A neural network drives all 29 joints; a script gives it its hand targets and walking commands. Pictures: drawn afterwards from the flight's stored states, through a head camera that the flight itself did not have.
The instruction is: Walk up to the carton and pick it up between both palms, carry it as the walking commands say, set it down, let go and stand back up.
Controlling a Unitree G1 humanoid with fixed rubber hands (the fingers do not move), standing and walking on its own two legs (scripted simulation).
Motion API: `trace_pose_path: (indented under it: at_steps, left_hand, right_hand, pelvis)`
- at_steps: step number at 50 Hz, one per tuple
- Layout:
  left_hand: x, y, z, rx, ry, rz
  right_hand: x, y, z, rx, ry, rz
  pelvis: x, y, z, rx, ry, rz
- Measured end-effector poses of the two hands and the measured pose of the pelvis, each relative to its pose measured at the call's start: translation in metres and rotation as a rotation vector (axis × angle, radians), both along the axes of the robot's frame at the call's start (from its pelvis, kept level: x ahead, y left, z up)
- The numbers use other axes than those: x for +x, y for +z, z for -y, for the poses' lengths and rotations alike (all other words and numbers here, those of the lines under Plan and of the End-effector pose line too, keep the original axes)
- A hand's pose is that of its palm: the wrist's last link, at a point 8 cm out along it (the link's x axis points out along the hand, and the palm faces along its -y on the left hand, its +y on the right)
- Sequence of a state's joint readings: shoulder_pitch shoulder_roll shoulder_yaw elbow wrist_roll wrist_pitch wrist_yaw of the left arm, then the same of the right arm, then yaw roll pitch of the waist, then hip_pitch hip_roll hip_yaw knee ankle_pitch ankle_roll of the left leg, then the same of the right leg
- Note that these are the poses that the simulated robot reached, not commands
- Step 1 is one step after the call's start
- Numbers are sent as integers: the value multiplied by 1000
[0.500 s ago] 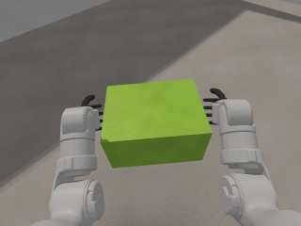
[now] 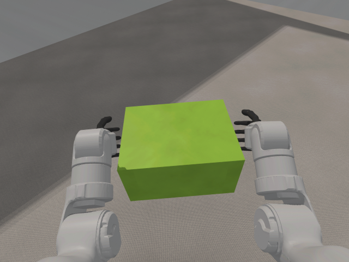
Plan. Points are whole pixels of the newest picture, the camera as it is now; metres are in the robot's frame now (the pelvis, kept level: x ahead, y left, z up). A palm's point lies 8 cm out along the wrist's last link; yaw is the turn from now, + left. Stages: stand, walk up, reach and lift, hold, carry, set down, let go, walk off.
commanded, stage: carry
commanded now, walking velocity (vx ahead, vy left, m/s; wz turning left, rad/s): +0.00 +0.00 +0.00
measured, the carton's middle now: (178, 148) +0.40 +0.00 +0.02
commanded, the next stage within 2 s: none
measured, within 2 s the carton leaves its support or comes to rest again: neither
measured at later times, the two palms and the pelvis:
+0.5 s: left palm (103, 144) +0.35 +0.18 +0.10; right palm (252, 137) +0.36 -0.17 +0.10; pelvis +0.00 +0.00 +0.00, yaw +0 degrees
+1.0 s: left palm (103, 143) +0.35 +0.18 +0.11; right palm (253, 137) +0.35 -0.17 +0.10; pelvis +0.01 +0.00 +0.00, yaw +0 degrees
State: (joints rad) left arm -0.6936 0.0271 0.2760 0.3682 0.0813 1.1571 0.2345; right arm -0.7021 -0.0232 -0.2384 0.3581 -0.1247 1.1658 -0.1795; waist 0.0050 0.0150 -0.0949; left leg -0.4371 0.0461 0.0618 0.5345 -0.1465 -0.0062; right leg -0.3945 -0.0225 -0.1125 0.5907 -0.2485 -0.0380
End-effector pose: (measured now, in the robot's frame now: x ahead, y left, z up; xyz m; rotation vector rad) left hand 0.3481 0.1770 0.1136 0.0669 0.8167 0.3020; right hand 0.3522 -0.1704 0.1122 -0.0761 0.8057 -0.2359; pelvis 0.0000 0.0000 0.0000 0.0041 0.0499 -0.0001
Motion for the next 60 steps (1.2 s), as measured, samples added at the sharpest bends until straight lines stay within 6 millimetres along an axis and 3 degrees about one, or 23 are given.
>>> trace_pose_path:
  at_steps: [45, 48, 53, 60]
  left_hand:
    - [7, -18, -1, -12, -32, 23]
    - [6, -11, 0, 17, -30, 39]
    - [-2, -5, -3, 12, -4, 48]
    - [-30, -27, -21, -39, 28, 23]
  right_hand:
    - [5, -19, 2, 0, 28, 17]
    - [4, -12, 1, -17, 24, 34]
    - [-4, -10, -3, 6, 0, 42]
    - [-33, -28, -21, 42, -53, 15]
  pelvis:
    - [9, 1, -1, -1, 0, 10]
    - [8, 1, -3, 0, 4, 11]
    - [11, -2, -9, 7, 11, -5]
    - [17, -5, -28, 18, 14, -13]
